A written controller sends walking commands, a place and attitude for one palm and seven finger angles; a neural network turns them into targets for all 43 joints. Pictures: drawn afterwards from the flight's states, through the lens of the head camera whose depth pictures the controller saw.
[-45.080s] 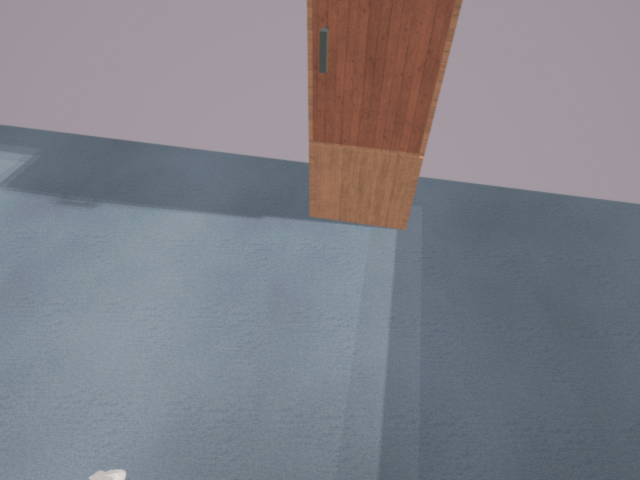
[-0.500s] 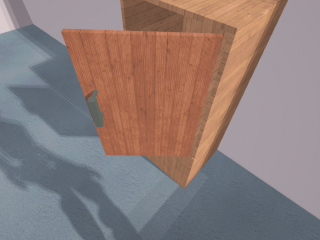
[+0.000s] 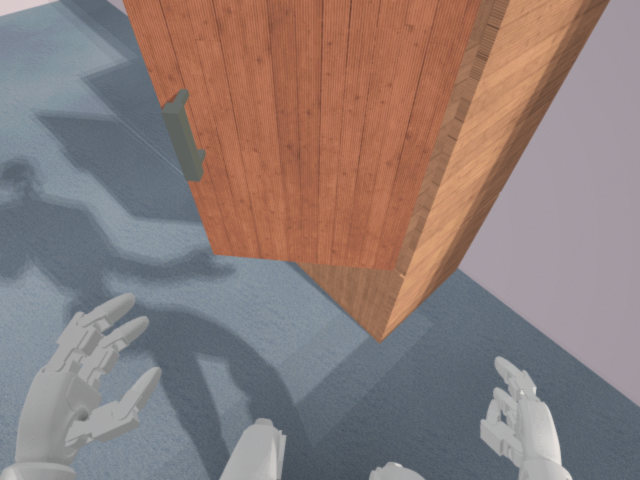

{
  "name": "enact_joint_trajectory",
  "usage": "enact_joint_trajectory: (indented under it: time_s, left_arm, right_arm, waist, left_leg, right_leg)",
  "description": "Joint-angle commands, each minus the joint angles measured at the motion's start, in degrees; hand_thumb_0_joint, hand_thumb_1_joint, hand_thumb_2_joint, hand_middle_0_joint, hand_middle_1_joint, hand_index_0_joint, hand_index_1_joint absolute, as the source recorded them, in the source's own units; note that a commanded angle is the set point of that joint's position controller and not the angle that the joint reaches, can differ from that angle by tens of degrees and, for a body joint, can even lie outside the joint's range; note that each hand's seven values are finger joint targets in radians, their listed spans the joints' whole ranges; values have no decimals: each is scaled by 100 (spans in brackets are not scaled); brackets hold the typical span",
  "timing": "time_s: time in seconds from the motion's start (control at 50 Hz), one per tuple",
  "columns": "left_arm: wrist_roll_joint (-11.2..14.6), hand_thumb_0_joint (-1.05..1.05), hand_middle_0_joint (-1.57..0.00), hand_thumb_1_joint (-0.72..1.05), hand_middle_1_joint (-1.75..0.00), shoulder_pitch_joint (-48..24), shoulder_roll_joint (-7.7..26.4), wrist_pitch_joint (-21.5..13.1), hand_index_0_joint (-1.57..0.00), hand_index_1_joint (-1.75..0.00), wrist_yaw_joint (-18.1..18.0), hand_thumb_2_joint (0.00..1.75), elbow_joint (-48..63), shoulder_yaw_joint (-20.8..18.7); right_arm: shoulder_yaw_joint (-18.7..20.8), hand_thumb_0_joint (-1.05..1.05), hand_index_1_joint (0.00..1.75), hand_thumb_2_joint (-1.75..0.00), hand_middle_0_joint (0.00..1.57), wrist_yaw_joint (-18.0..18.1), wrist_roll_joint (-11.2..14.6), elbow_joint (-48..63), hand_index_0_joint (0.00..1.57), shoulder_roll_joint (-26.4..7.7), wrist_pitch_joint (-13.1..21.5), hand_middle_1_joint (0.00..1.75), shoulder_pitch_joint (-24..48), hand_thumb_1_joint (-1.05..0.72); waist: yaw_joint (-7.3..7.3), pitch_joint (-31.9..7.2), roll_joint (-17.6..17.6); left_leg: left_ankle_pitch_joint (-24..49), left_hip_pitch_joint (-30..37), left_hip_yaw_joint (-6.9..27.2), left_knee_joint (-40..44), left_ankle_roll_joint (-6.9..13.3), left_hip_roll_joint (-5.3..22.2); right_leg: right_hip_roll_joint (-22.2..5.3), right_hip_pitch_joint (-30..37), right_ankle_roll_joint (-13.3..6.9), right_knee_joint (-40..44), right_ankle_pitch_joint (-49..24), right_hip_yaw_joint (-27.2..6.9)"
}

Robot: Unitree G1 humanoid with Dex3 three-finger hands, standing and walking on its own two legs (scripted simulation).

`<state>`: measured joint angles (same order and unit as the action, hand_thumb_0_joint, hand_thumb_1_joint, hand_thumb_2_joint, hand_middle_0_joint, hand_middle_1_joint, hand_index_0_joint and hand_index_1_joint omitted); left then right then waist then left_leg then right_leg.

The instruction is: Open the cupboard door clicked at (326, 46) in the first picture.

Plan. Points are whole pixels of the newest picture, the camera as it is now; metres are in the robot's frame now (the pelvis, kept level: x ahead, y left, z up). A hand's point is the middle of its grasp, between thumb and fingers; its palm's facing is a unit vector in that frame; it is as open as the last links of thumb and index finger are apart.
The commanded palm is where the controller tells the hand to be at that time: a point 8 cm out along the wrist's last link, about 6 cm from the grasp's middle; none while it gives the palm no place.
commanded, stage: raise the hand with hooked fingers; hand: left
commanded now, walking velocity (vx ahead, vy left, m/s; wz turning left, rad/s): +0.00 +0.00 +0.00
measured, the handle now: (188, 136) +0.53 +0.26 +0.10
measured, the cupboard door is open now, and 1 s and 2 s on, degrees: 42 42 42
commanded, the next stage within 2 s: move the hooked fingers beside the handle in 1.56 s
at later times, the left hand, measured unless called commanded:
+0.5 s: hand (102, 330) +0.24 +0.27 +0.08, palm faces +0.03 -1.00 -0.05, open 12.3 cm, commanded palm +0.22 +0.32 +0.09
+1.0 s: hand (64, 277) +0.28 +0.31 +0.11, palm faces +0.04 -1.00 -0.04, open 14.0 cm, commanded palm +0.26 +0.36 +0.12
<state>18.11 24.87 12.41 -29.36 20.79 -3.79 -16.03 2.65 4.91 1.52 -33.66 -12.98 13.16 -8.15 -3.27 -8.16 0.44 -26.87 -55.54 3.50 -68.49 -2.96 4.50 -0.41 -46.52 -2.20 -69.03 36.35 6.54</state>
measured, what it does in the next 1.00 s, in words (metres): stands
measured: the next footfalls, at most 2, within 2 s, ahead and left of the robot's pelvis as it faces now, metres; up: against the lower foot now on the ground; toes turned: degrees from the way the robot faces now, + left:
none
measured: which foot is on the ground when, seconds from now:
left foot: down 0.00-1.00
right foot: down 0.00-1.00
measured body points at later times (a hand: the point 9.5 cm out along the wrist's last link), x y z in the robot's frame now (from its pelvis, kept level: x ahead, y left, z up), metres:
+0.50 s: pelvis +0.00 +0.03 +0.03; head +0.05 +0.04 +0.48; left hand +0.23 +0.32 +0.08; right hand +0.14 -0.24 -0.05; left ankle +0.06 +0.15 -0.64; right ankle -0.02 -0.10 -0.64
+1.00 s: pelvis +0.00 +0.04 +0.05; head +0.04 +0.06 +0.49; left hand +0.27 +0.36 +0.12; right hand +0.16 -0.20 -0.03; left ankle +0.06 +0.15 -0.64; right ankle -0.02 -0.10 -0.64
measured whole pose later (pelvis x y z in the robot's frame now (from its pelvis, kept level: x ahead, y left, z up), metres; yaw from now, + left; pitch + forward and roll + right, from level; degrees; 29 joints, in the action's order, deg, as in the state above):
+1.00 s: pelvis +0.00 +0.04 +0.05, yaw -1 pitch +10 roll -3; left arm 19.6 1.1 22.5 -15.1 25.8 -19.5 -23.4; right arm -2.4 5.4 2.6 -32.7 -14.5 10.9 -15.2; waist -0.4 -5.5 1.3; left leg -21.2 -43.5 0.4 -54.7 0.3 3.3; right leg -1.3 -34.3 1.2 -52.2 27.5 4.2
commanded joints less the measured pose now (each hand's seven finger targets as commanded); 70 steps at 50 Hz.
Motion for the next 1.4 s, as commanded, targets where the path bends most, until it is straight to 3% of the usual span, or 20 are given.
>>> enact_joint_trajectory:
  time_s: [0.0, 0.06, 0.12, 0.14, 0.18, 0.3, 0.38, 0.44, 0.48, 0.64, 0.72, 0.8, 0.84, 1.04, 1.06, 1.12, 1.16, 1.2, 1.34, 1.38]
  left_arm:
    - [293, 0, -25, 25, -72, -1030, 1278, 98, -25, -72, 393, 62, 721, -525]
    - [446, 0, -25, 18, -76, -819, 1452, 526, -25, -76, 466, 59, 687, -861]
    - [527, 0, -26, 11, -81, -700, 1436, 694, -26, -81, 326, 56, 619, -1061]
    - [495, 0, -26, 8, -82, -674, 1400, 655, -26, -82, 253, 55, 676, -1052]
    - [410, 0, -26, 4, -86, -769, 1284, 582, -26, -86, 110, 53, 582, -905]
    - [357, 0, -27, -10, -94, -1334, 1469, 332, -27, -94, 110, 47, 274, -840]
    - [327, 0, -28, -20, -100, -1528, 1616, 265, -28, -100, 113, 43, 587, -888]
    - [308, 0, -28, -27, -105, -1623, 1597, 316, -28, -105, 41, 40, 779, -824]
    - [268, 0, -29, -31, -108, -1671, 1594, 424, -29, -108, -26, 38, 664, -811]
    - [234, 0, -30, -50, -120, -2160, 1802, 824, -30, -120, 71, 30, 399, -905]
    - [258, 0, -30, -50, -120, -2618, 1912, 914, -30, -120, 177, 30, 168, -970]
    - [248, 0, -30, -50, -120, -3066, 2086, 1008, -30, -120, 316, 30, -63, -1019]
    - [242, 0, -30, -50, -120, -3137, 2176, 1042, -30, -120, 374, 30, -197, -1103]
    - [314, 0, -30, -50, -120, -3931, 2560, 1112, -30, -120, 606, 30, -706, -1348]
    - [322, 0, -30, -50, -120, -3784, 2472, 1116, -30, -120, 628, 30, -772, -1303]
    - [368, 0, -30, -50, -120, -3498, 2420, 1142, -30, -120, 687, 30, -889, -1305]
    - [366, 0, -30, -50, -120, -3578, 2422, 1147, -30, -120, 677, 30, -939, -1291]
    - [415, 0, -30, -50, -120, -3592, 2541, 1087, -30, -120, 639, 30, -942, -1433]
    - [294, 0, -30, -50, -120, -3791, 2599, 853, -30, -120, 536, 30, -691, -1425]
    - [344, 0, -30, -50, -120, -3726, 2534, 840, -30, -120, 532, 30, -764, -1436]
  right_arm:
    - [154, 0, 30, -90, 20, 187, 57, 640, 20, -728, 304, 30, -68, -90]
    - [128, 0, 30, -90, 20, 183, 82, 742, 20, -712, 287, 30, -43, -90]
    - [135, 0, 30, -90, 20, 143, 73, 775, 20, -660, 271, 30, -69, -90]
    - [151, 0, 30, -90, 20, 120, 57, 759, 20, -652, 276, 30, -109, -90]
    - [156, 0, 30, -90, 20, 82, 51, 739, 20, -673, 283, 30, -140, -90]
    - [143, 0, 30, -90, 20, 93, 61, 746, 20, -857, 315, 30, -339, -90]
    - [120, 0, 30, -90, 20, 106, 70, 785, 20, -921, 352, 30, -455, -90]
    - [91, 0, 30, -90, 20, 70, 79, 801, 20, -938, 353, 30, -489, -90]
    - [69, 0, 30, -90, 20, 54, 78, 791, 20, -953, 331, 30, -490, -90]
    - [-15, 0, 30, -90, 20, 49, 79, 943, 20, -1022, 194, 30, -561, -90]
    - [-64, 0, 30, -90, 20, 58, 79, 952, 20, -1042, 148, 30, -567, -90]
    - [-97, 0, 30, -90, 20, 99, 94, 926, 20, -1064, 113, 30, -565, -90]
    - [-93, 0, 30, -90, 20, 119, 95, 923, 20, -1064, 98, 30, -575, -90]
    - [-106, 0, 30, -90, 20, 174, 116, 849, 20, -1103, 45, 30, -642, -90]
    - [-86, 0, 30, -90, 20, 170, 120, 844, 20, -1092, 53, 30, -639, -90]
    - [-63, 0, 30, -90, 20, 128, 119, 871, 20, -1104, 32, 30, -702, -90]
    - [-65, 0, 30, -90, 20, 97, 125, 892, 20, -1105, 5, 30, -677, -90]
    - [-46, 0, 30, -90, 20, 96, 106, 894, 20, -1124, -7, 30, -702, -90]
    - [-39, 0, 30, -90, 20, 95, 106, 871, 20, -1073, -55, 30, -708, -90]
    - [-41, 0, 30, -90, 20, 104, 104, 856, 20, -1063, -59, 30, -693, -90]
  waist:
    - [468, -881, 90]
    - [249, -1330, 159]
    - [139, -1380, -55]
    - [142, -1427, -39]
    - [215, -1108, -89]
    - [330, -719, -131]
    - [275, -1122, 317]
    - [280, -1179, 575]
    - [312, -975, 636]
    - [337, -947, 572]
    - [359, -885, 498]
    - [364, -818, 686]
    - [356, -972, 546]
    - [356, -990, 550]
    - [325, -1004, 659]
    - [307, -1090, 359]
    - [310, -908, 507]
    - [290, -886, 267]
    - [325, -1115, 656]
    - [332, -1098, 501]
  left_leg:
    - [1097, 1023, -247, 561, 481, -284]
    - [1293, 1267, -248, 835, 482, -317]
    - [1485, 1386, -228, 1024, 461, -329]
    - [1560, 1500, -233, 1106, 456, -333]
    - [1407, 1544, -235, 1260, 454, -335]
    - [939, 1555, -258, 1421, 475, -347]
    - [1072, 2078, -242, 1692, 480, -340]
    - [1194, 2418, -177, 1857, 453, -321]
    - [1079, 2439, -139, 1964, 427, -314]
    - [1103, 2710, -63, 2209, 388, -301]
    - [1141, 2753, -44, 2241, 381, -317]
    - [1065, 2831, -48, 2291, 380, -325]
    - [1117, 2906, -71, 2321, 389, -325]
    - [1292, 2997, -140, 2398, 412, -354]
    - [1387, 3056, -182, 2386, 415, -366]
    - [1617, 2998, -234, 2337, 439, -379]
    - [1438, 2894, -240, 2368, 425, -389]
    - [1482, 2814, -263, 2317, 451, -397]
    - [1575, 2974, -319, 2295, 454, -391]
    - [1543, 2937, -322, 2283, 459, -393]
  right_leg:
    - [22, 291, 312, 1882, -1693, -1152]
    - [-60, 778, 358, 1974, -1911, -1107]
    - [-56, 991, 402, 1975, -2299, -995]
    - [-42, 996, 391, 1940, -2415, -893]
    - [25, 715, 350, 1984, -2059, -729]
    - [97, 397, 252, 2169, -1046, -708]
    - [151, 510, 182, 2081, -1308, -461]
    - [205, 533, 138, 2029, -1537, -303]
    - [217, 479, 134, 2064, -1483, -233]
    - [266, 654, 113, 2222, -1625, -155]
    - [291, 698, 102, 2283, -1682, -153]
    - [298, 713, 75, 2359, -1643, -186]
    - [287, 785, 96, 2412, -1665, -192]
    - [271, 1005, 98, 2598, -1840, -261]
    - [265, 1040, 95, 2618, -1933, -283]
    - [262, 1183, 119, 2619, -2244, -290]
    - [262, 1066, 126, 2631, -2067, -289]
    - [271, 1169, 125, 2655, -2133, -348]
    - [245, 1189, 138, 2594, -2236, -405]
    - [245, 1194, 161, 2615, -2234, -416]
